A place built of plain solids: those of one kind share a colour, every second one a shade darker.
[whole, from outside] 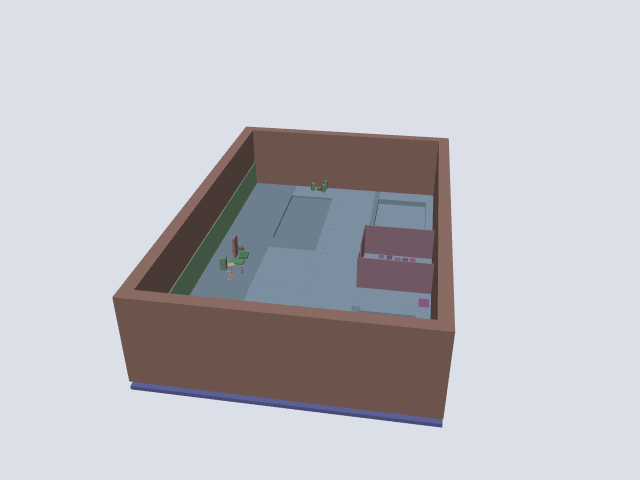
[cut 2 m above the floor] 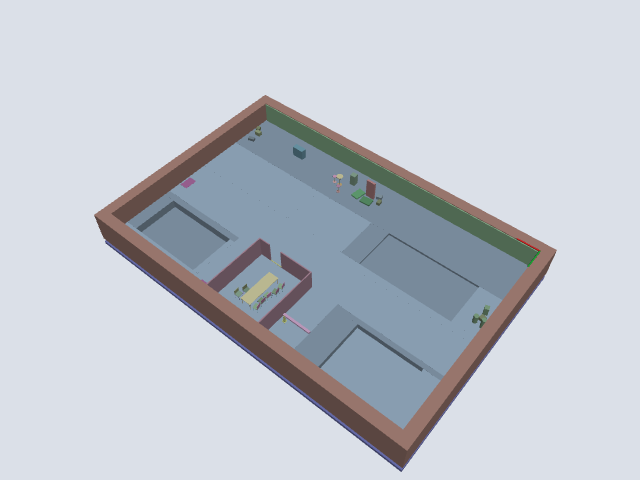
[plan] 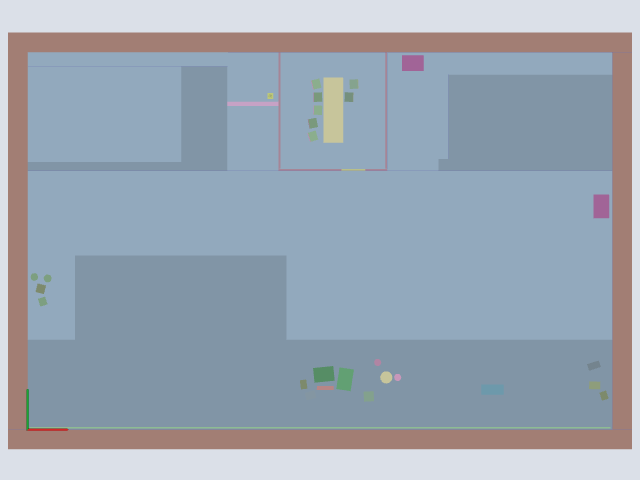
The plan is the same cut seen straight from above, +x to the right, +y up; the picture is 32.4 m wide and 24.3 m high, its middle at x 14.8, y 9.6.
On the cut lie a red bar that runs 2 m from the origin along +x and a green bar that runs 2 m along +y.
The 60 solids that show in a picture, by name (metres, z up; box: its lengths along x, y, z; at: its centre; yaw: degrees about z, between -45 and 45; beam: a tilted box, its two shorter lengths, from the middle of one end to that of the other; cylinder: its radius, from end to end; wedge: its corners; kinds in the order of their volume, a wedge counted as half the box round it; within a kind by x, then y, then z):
{
 "wall_1": {"box": [1.0, 19.1, 7.0], "at": [-0.5, 9.55, 2.5]},
 "wall_2": {"box": [31.6, 1.0, 7.0], "at": [14.8, -0.5, 2.5]},
 "wall_3": {"box": [31.6, 1.0, 7.0], "at": [14.8, 19.6, 2.5]},
 "wall_4": {"box": [1.0, 19.1, 7.0], "at": [30.1, 9.55, 2.5]},
 "floor_1": {"box": [1.8, 4.84, 1.32], "at": [0.9, 15.97, -0.66]},
 "floor_2": {"box": [2.4, 4.27, 1.32], "at": [1.2, 6.68, -0.66]},
 "floor_3": {"box": [5.98, 4.84, 0.79], "at": [4.79, 15.97, -0.93]},
 "floor_4": {"box": [10.1, 0.45, 1.32], "at": [5.05, 13.32, -0.66]},
 "floor_5": {"box": [10.1, 0.71, 1.32], "at": [5.05, 18.75, -0.66]},
 "floor_6": {"box": [8.83, 4.27, 1.12], "at": [6.82, 6.68, -0.76]},
 "floor_7": {"box": [2.32, 4.84, 1.32], "at": [8.94, 15.97, -0.66]},
 "floor_8": {"box": [2.6, 6.0, 1.0], "at": [11.4, 16.1, -0.5]},
 "floor_9": {"box": [1.87, 4.27, 1.32], "at": [12.16, 6.68, -0.66]},
 "floor_10": {"box": [29.6, 4.55, 1.32], "at": [14.8, 2.27, -0.66]},
 "floor_11": {"box": [29.6, 0.68, 1.32], "at": [14.8, 9.16, -0.66]},
 "floor_12": {"box": [29.6, 3.6, 1.0], "at": [14.8, 11.3, -0.5]},
 "floor_13": {"box": [5.5, 6.0, 1.0], "at": [15.45, 16.1, -0.5]},
 "floor_14": {"box": [5.98, 4.27, 1.32], "at": [16.09, 6.68, -0.66]},
 "floor_15": {"box": [2.6, 6.0, 1.0], "at": [19.5, 16.1, -0.5]},
 "floor_16": {"box": [0.5, 4.27, 1.32], "at": [21.05, 15.84, -0.66]},
 "floor_17": {"box": [10.52, 4.27, 1.32], "at": [24.34, 6.68, -0.66]},
 "floor_18": {"box": [7.12, 4.27, 0.5], "at": [24.86, 15.84, -1.07]},
 "floor_19": {"box": [8.8, 0.6, 1.32], "at": [25.2, 13.4, -0.66]},
 "floor_20": {"box": [8.8, 1.13, 1.32], "at": [25.2, 18.54, -0.66]},
 "floor_21": {"box": [1.18, 4.27, 1.32], "at": [29.01, 15.84, -0.66]},
 "floor_base_1": {"box": [31.6, 21.1, 0.3], "at": [14.8, 9.55, -1.57]},
 "back_1": {"box": [29.42, 0.08, 2.55], "at": [14.8, 0.1, 1.27]},
 "part_1": {"box": [0.1, 5.9, 2.85], "at": [12.75, 16.15, 1.38]},
 "part_2": {"box": [3.19, 0.1, 2.85], "at": [14.29, 13.15, 1.38]},
 "part_3": {"box": [1.11, 0.1, 2.85], "at": [17.64, 13.15, 1.38]},
 "part_4": {"box": [0.1, 5.9, 2.85], "at": [18.15, 16.15, 1.38]},
 "counter_1": {"box": [1.15, 0.53, 1.0], "at": [23.53, 2.02, 0.5]},
 "bin_1": {"cylinder": 0.19, "from": [0.34, 7.73, 0.0], "to": [0.34, 7.73, 0.97]},
 "bin_2": {"box": [0.38, 0.41, 0.79], "at": [0.76, 6.48, 0.4], "yaw": 17.6},
 "bin_3": {"cylinder": 0.2, "from": [1.01, 7.65, 0.0], "to": [1.01, 7.65, 0.78]},
 "roll_1": {"box": [0.86, 0.2, 1.89], "at": [15.07, 2.11, 0.94], "yaw": -0.3},
 "pallet_1": {"box": [1.03, 0.75, 0.19], "at": [15.0, 2.8, 0.04], "yaw": 5.7},
 "pallet_2": {"box": [0.74, 1.11, 0.18], "at": [16.07, 2.55, 0.04], "yaw": -8.6},
 "display_cube_1": {"box": [0.51, 0.51, 1.08], "at": [17.27, 1.68, 0.54], "yaw": 3.1},
 "carton_1": {"box": [0.44, 0.45, 0.31], "at": [0.67, 7.13, 0.15], "yaw": -13.8},
 "carton_2": {"box": [0.33, 0.47, 0.29], "at": [13.97, 2.29, 0.14], "yaw": 7.3},
 "carton_3": {"box": [0.57, 0.39, 0.39], "at": [28.71, 2.24, 0.2], "yaw": -1.2},
 "carton_4": {"box": [0.36, 0.43, 0.29], "at": [29.18, 1.72, 0.14], "yaw": 17.6},
 "top_1": {"box": [1.0, 3.3, 0.034], "at": [15.48, 16.17, 0.71]},
 "top_2": {"cylinder": 0.3, "from": [18.16, 2.64, 1.04], "to": [18.16, 2.64, 1.07]},
 "crate_1": {"box": [0.51, 0.39, 0.31], "at": [14.32, 1.74, 0.15], "yaw": 15.6},
 "crate_2": {"box": [0.63, 0.35, 0.26], "at": [28.67, 3.24, 0.13], "yaw": 18.0},
 "step_hump_1": {"box": [2.6, 0.22, 0.2], "at": [11.4, 16.49, 0.05]},
 "low_mat_1": {"box": [1.1, 0.8, 0.06], "at": [19.5, 18.55, -0.02]},
 "low_mat_2": {"box": [0.8, 1.2, 0.06], "at": [29.05, 11.3, -0.02]},
 "chairb_seat_1": {"box": [0.44, 0.48, 0.05], "at": [14.44, 14.85, 0.47], "yaw": 16.9},
 "chairb_seat_2": {"box": [0.44, 0.48, 0.05], "at": [14.44, 15.51, 0.47], "yaw": 11.3},
 "chairb_seat_3": {"box": [0.44, 0.48, 0.05], "at": [14.61, 17.49, 0.47], "yaw": 13.5},
 "chairb_seat_4": {"box": [0.44, 0.48, 0.05], "at": [14.69, 16.17, 0.47], "yaw": -2.1},
 "chairb_seat_5": {"box": [0.44, 0.48, 0.05], "at": [14.69, 16.83, 0.47], "yaw": 1.1},
 "chaira_seat_1": {"box": [0.44, 0.48, 0.05], "at": [16.27, 16.83, 0.47], "yaw": -1.8},
 "chaira_seat_2": {"box": [0.44, 0.48, 0.05], "at": [16.52, 17.49, 0.47], "yaw": 2.1},
 "low_threshold_1": {"box": [1.2, 0.1, 0.07], "at": [16.49, 13.15, -0.02]},
 "stool_high_seat_1": {"cylinder": 0.18, "from": [17.72, 3.4, 0.69], "to": [17.72, 3.4, 0.73]},
 "stool_high_seat_2": {"cylinder": 0.18, "from": [18.73, 2.64, 0.69], "to": [18.73, 2.64, 0.73]}
}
